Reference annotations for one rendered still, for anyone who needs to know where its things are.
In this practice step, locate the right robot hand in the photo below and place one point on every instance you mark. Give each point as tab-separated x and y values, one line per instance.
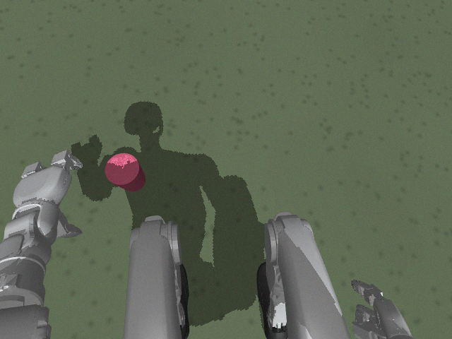
384	322

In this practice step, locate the cup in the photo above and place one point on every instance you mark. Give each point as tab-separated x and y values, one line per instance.
125	171

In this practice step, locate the right robot foot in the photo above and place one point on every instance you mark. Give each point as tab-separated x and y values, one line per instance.
264	299

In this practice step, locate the left robot hand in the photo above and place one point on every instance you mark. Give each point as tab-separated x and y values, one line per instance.
49	184

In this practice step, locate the left robot arm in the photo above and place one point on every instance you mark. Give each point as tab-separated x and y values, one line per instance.
24	254

